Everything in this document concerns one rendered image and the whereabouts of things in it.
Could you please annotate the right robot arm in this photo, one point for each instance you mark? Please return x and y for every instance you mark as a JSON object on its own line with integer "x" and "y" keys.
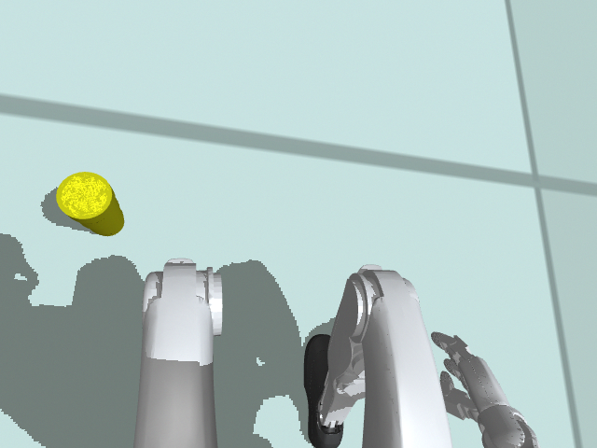
{"x": 502, "y": 426}

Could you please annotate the right robot hand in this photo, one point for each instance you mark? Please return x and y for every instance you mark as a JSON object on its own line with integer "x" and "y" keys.
{"x": 475, "y": 375}

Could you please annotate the right robot foot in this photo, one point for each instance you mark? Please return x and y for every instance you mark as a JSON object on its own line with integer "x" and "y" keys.
{"x": 315, "y": 371}

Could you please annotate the cup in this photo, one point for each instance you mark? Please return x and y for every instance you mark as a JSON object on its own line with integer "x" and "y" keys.
{"x": 88, "y": 198}

